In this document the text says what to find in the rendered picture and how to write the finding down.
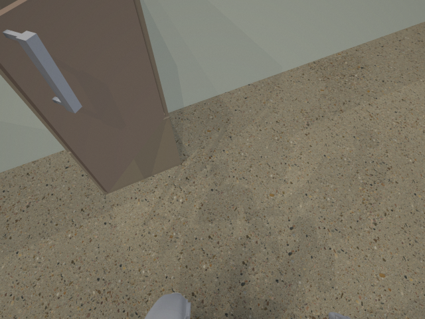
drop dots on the cupboard door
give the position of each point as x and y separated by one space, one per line
99 48

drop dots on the robot left thigh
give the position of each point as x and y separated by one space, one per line
170 306

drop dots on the handle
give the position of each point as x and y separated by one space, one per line
37 52

